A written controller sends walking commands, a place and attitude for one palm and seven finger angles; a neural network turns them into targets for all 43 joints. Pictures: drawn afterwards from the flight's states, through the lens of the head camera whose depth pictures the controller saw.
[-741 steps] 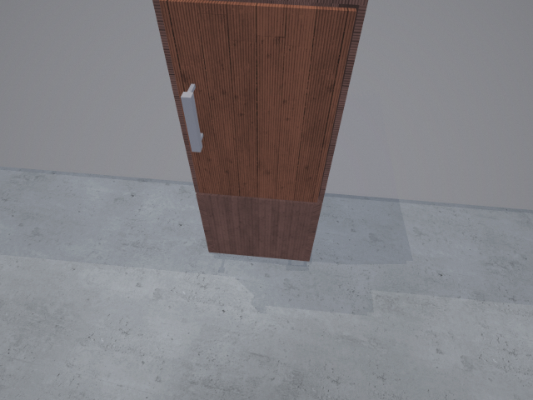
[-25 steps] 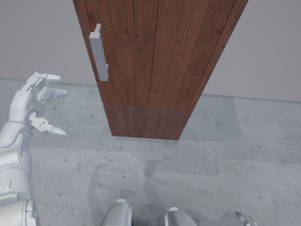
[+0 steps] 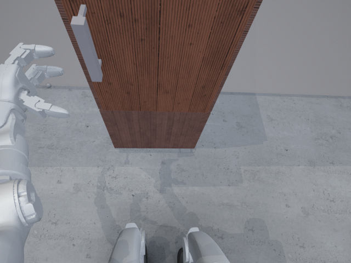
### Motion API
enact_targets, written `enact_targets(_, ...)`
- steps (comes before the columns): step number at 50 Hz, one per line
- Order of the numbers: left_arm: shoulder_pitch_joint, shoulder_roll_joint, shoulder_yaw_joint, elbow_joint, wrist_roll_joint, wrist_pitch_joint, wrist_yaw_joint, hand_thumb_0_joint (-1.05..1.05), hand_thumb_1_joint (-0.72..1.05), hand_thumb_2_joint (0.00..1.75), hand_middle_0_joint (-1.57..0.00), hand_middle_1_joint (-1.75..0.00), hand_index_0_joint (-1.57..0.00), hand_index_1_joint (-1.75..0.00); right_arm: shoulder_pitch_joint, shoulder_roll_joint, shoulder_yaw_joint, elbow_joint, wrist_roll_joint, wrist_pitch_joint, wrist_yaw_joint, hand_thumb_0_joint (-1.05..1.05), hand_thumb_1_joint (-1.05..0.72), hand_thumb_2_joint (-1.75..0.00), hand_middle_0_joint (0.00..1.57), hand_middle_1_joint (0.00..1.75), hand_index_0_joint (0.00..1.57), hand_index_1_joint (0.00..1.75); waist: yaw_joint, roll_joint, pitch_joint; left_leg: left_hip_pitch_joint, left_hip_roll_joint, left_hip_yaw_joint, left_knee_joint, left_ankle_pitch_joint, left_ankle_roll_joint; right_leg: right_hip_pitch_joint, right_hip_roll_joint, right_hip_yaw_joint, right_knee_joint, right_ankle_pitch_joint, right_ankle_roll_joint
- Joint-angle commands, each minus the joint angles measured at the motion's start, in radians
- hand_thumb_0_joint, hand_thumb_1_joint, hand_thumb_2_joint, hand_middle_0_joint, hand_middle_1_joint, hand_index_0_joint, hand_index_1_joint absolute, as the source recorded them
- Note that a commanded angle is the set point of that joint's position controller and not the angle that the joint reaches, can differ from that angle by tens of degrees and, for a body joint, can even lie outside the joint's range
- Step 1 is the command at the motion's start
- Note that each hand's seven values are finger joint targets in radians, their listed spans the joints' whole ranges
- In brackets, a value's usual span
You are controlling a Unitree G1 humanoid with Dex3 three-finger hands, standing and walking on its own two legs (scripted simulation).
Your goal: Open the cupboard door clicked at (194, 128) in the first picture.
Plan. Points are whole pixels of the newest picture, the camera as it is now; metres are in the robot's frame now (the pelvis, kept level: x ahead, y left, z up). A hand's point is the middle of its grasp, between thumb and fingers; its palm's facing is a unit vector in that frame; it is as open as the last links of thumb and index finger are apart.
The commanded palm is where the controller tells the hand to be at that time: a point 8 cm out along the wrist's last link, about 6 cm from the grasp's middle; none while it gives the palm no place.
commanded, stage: move the hooked fingers beside the handle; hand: left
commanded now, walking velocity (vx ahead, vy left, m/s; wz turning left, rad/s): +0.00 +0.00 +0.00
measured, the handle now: (90, 46) +0.60 +0.18 +0.07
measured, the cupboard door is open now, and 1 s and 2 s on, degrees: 0 0 0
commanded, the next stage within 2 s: slide the fingers in behind the handle in 1.60 s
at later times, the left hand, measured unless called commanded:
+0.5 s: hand (61, 53) +0.57 +0.24 +0.07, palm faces -0.01 -1.00 +0.00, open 14.0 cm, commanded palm +0.56 +0.27 +0.07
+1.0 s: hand (57, 60) +0.56 +0.25 +0.07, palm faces -0.02 -1.00 -0.02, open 14.0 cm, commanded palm +0.55 +0.27 +0.06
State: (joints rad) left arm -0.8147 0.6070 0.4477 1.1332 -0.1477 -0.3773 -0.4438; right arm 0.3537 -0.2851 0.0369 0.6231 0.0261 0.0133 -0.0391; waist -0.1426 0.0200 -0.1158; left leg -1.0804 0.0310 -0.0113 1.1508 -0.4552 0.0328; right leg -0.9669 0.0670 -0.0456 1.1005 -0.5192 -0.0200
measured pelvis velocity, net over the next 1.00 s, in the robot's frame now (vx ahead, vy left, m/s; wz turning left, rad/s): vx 0.01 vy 0.02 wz -0.02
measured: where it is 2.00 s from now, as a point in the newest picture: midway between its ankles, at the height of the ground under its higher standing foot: outside the picture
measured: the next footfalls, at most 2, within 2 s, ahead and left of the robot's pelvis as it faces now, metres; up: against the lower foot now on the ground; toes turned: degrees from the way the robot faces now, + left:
none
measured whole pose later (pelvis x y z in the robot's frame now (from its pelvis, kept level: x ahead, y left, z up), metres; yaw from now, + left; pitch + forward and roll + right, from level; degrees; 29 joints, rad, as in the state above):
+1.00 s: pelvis +0.01 +0.02 -0.01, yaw -1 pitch +27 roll -7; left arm -1.06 0.71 0.42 1.26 -0.05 -0.32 -0.36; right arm 0.40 -0.28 0.06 0.60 -0.02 0.09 0.00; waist -0.22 0.04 -0.11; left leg -1.19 0.03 -0.03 1.19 -0.48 0.06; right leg -1.04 0.07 -0.06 1.08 -0.52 0.00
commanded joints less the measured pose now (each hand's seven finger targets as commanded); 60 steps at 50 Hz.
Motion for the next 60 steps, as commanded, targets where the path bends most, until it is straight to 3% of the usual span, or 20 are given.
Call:
enact_targets(1,-0.464,0.329,0.044,-0.189,-0.004,-0.072,0.013,0.00,-0.50,0.30,-0.30,-1.20,-0.30,-1.20,0.155,-0.190,-0.064,-0.056,-0.007,-0.006,-0.009,0.00,-0.90,-0.90,0.20,0.30,0.20,0.30,-0.022,0.139,-0.481,0.456,0.009,-0.061,-0.092,0.324,0.013,0.055,-0.003,0.040,-0.144,0.279,-0.003)
enact_targets(10,-0.615,0.363,0.021,-0.089,0.037,-0.029,0.031,0.00,-0.50,0.30,-0.30,-1.20,-0.30,-1.20,0.201,-0.206,-0.050,-0.040,-0.019,0.012,-0.005,0.00,-0.90,-0.90,0.20,0.30,0.20,0.30,-0.074,0.186,-0.478,0.446,0.019,-0.083,-0.064,0.322,0.013,-0.048,0.002,0.024,-0.128,0.242,-0.002)
enact_targets(13,-0.662,0.416,0.041,-0.051,0.055,-0.014,0.043,0.00,-0.50,0.30,-0.30,-1.20,-0.30,-1.20,0.220,-0.213,-0.042,-0.038,-0.024,0.017,-0.006,0.00,-0.90,-0.90,0.20,0.30,0.20,0.30,-0.090,0.164,-0.478,0.394,0.021,-0.085,-0.044,0.313,0.019,-0.049,0.004,0.023,-0.117,0.239,-0.001)
enact_targets(16,-0.719,0.435,0.047,-0.071,0.073,-0.020,0.054,0.00,-0.50,0.30,-0.30,-1.20,-0.30,-1.20,0.241,-0.216,-0.042,-0.033,-0.033,0.020,-0.001,0.00,-0.90,-0.90,0.20,0.30,0.20,0.30,-0.092,0.239,-0.529,0.464,0.027,-0.104,-0.037,0.374,0.010,-0.094,0.005,0.009,-0.099,0.253,-0.007)
enact_targets(20,-0.777,0.419,0.022,-0.052,0.098,-0.007,0.067,0.00,-0.50,0.30,-0.30,-1.20,-0.30,-1.20,0.263,-0.217,-0.038,-0.025,-0.040,0.033,0.005,0.00,-0.90,-0.90,0.20,0.30,0.20,0.30,-0.121,0.263,-0.553,0.506,0.035,-0.122,-0.021,0.431,0.006,-0.148,0.010,-0.001,-0.086,0.269,-0.007)
enact_targets(22,-0.761,0.432,0.035,-0.028,0.108,0.010,0.074,0.00,-0.50,0.30,-0.30,-1.20,-0.30,-1.20,0.277,-0.218,-0.036,-0.027,-0.046,0.040,0.010,0.00,-0.90,-0.90,0.20,0.30,0.20,0.30,-0.114,0.271,-0.553,0.496,0.034,-0.122,-0.017,0.444,0.005,-0.142,0.011,-0.006,-0.085,0.275,-0.008)
enact_targets(23,-0.726,0.452,0.055,-0.004,0.109,0.022,0.075,0.00,-0.50,0.30,-0.30,-1.20,-0.30,-1.20,0.284,-0.223,-0.035,-0.031,-0.045,0.045,0.011,0.00,-0.90,-0.90,0.20,0.30,0.20,0.30,-0.111,0.237,-0.547,0.478,0.034,-0.120,-0.019,0.439,0.008,-0.127,0.012,-0.008,-0.087,0.280,-0.007)
enact_targets(25,-0.690,0.484,0.079,-0.030,0.114,0.027,0.070,0.00,-0.50,0.30,-0.30,-1.20,-0.30,-1.20,0.292,-0.224,-0.034,-0.043,-0.049,0.054,0.011,0.00,-0.90,-0.90,0.20,0.30,0.20,0.30,-0.088,0.263,-0.588,0.505,0.035,-0.121,-0.024,0.492,0.002,-0.109,0.013,-0.012,-0.077,0.309,-0.010)
enact_targets(30,-0.641,0.446,0.079,-0.132,0.101,0.015,0.064,0.00,-0.50,0.30,-0.30,-1.20,-0.30,-1.20,0.299,-0.215,-0.046,-0.052,-0.049,0.074,0.025,0.00,-0.90,-0.90,0.20,0.30,0.20,0.30,-0.068,0.282,-0.627,0.600,0.045,-0.132,-0.042,0.582,-0.010,-0.097,0.019,-0.018,-0.090,0.344,-0.010)
enact_targets(33,-0.656,0.383,0.051,-0.149,0.075,0.018,0.061,0.00,-0.50,0.30,-0.30,-1.20,-0.30,-1.20,0.295,-0.211,-0.053,-0.044,-0.047,0.076,0.028,0.00,-0.90,-0.90,0.20,0.30,0.20,0.30,-0.092,0.233,-0.587,0.584,0.042,-0.128,-0.054,0.518,-0.001,-0.088,0.024,-0.018,-0.116,0.329,-0.005)
enact_targets(36,-0.671,0.391,0.069,-0.165,0.060,0.002,0.061,0.00,-0.50,0.30,-0.30,-1.20,-0.30,-1.20,0.295,-0.209,-0.056,-0.033,-0.045,0.073,0.026,0.00,-0.90,-0.90,0.20,0.30,0.20,0.30,-0.088,0.248,-0.583,0.594,0.038,-0.123,-0.060,0.514,-0.001,-0.079,0.025,-0.013,-0.125,0.330,-0.008)
enact_targets(39,-0.677,0.379,0.057,-0.166,0.070,-0.018,0.074,0.00,-0.50,0.30,-0.30,-1.20,-0.30,-1.20,0.295,-0.204,-0.054,-0.022,-0.047,0.071,0.027,0.00,-0.90,-0.90,0.20,0.30,0.20,0.30,-0.091,0.274,-0.556,0.621,0.041,-0.129,-0.064,0.535,-0.006,-0.107,0.024,-0.014,-0.127,0.322,-0.013)
enact_targets(42,-0.646,0.373,0.040,-0.083,0.084,-0.008,0.084,0.00,-0.50,0.30,-0.30,-1.20,-0.30,-1.20,0.287,-0.206,-0.047,-0.022,-0.048,0.076,0.029,0.00,-0.90,-0.90,0.20,0.30,0.20,0.30,-0.097,0.239,-0.478,0.560,0.038,-0.124,-0.069,0.472,-0.004,-0.112,0.023,-0.017,-0.133,0.291,-0.012)
enact_targets(45,-0.635,0.296,-0.021,-0.074,0.087,-0.007,0.077,0.00,-0.50,0.30,-0.30,-1.20,-0.30,-1.20,0.276,-0.203,-0.051,-0.029,-0.046,0.079,0.030,0.00,-0.90,-0.90,0.20,0.30,0.20,0.30,-0.103,0.268,-0.477,0.603,0.039,-0.130,-0.070,0.502,-0.011,-0.150,0.020,-0.021,-0.131,0.291,-0.014)
enact_targets(46,-0.642,0.306,-0.016,-0.070,0.087,-0.008,0.079,0.00,-0.50,0.30,-0.30,-1.20,-0.30,-1.20,0.275,-0.207,-0.050,-0.028,-0.049,0.080,0.029,0.00,-0.90,-0.90,0.20,0.30,0.20,0.30,-0.102,0.271,-0.470,0.595,0.040,-0.136,-0.069,0.491,-0.014,-0.160,0.019,-0.023,-0.125,0.280,-0.016)
enact_targets(47,-0.649,0.286,-0.032,-0.053,0.085,-0.005,0.079,0.00,-0.50,0.30,-0.30,-1.20,-0.30,-1.20,0.271,-0.207,-0.050,-0.029,-0.048,0.080,0.029,0.00,-0.90,-0.90,0.20,0.30,0.20,0.30,-0.117,0.246,-0.450,0.581,0.041,-0.137,-0.070,0.456,-0.011,-0.175,0.020,-0.024,-0.127,0.266,-0.014)
enact_targets(50,-0.702,0.288,-0.027,-0.083,0.075,-0.019,0.084,0.00,-0.50,0.30,-0.30,-1.20,-0.30,-1.20,0.266,-0.210,-0.051,-0.032,-0.049,0.076,0.028,0.00,-0.90,-0.90,0.20,0.30,0.20,0.30,-0.118,0.261,-0.487,0.592,0.038,-0.141,-0.062,0.459,-0.011,-0.179,0.016,-0.023,-0.115,0.267,-0.015)
enact_targets(53,-0.724,0.352,0.026,-0.102,0.074,-0.035,0.096,0.00,-0.50,0.30,-0.30,-1.20,-0.30,-1.20,0.264,-0.214,-0.048,-0.032,-0.052,0.073,0.026,0.00,-0.90,-0.90,0.20,0.30,0.20,0.30,-0.108,0.243,-0.530,0.570,0.035,-0.139,-0.052,0.452,-0.007,-0.140,0.016,-0.017,-0.106,0.273,-0.014)
enact_targets(56,-0.744,0.378,0.039,-0.152,0.087,-0.053,0.109,0.00,-0.50,0.30,-0.30,-1.20,-0.30,-1.20,0.261,-0.209,-0.048,-0.033,-0.054,0.072,0.029,0.00,-0.90,-0.90,0.20,0.30,0.20,0.30,-0.092,0.300,-0.602,0.617,0.035,-0.141,-0.040,0.505,-0.012,-0.131,0.015,-0.012,-0.095,0.294,-0.015)
enact_targets(60,-0.700,0.417,0.062,-0.099,0.100,-0.033,0.112,0.00,-0.50,0.30,-0.30,-1.20,-0.30,-1.20,0.257,-0.209,-0.043,-0.038,-0.047,0.076,0.029,0.00,-0.90,-0.90,0.20,0.30,0.20,0.30,-0.087,0.261,-0.579,0.549,0.030,-0.121,-0.037,0.467,-0.002,-0.083,0.018,-0.006,-0.102,0.303,-0.011)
